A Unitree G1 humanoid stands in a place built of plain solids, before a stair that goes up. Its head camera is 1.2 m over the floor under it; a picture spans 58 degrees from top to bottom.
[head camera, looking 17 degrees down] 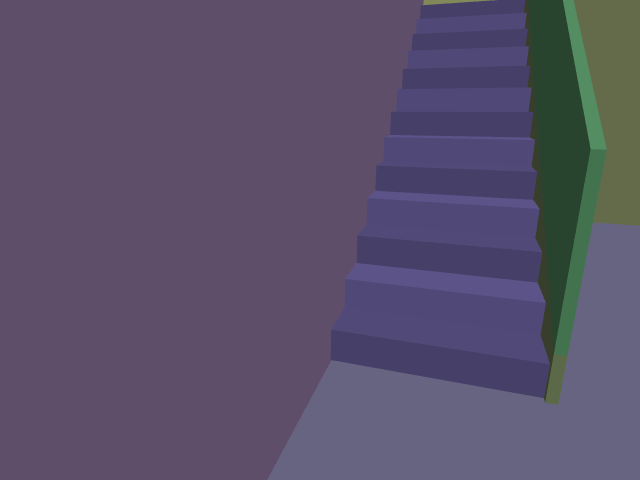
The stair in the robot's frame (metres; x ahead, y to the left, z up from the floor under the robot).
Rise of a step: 0.17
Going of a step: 0.26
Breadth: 0.96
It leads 18 degrees to the right of straight ahead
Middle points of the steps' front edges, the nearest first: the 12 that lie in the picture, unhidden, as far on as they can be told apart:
1.74 -0.51 0.17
1.98 -0.59 0.34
2.22 -0.67 0.50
2.46 -0.75 0.67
2.71 -0.83 0.84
2.95 -0.90 1.01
3.19 -0.98 1.17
3.44 -1.06 1.34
3.68 -1.14 1.51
3.92 -1.22 1.67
4.16 -1.30 1.84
4.41 -1.38 2.01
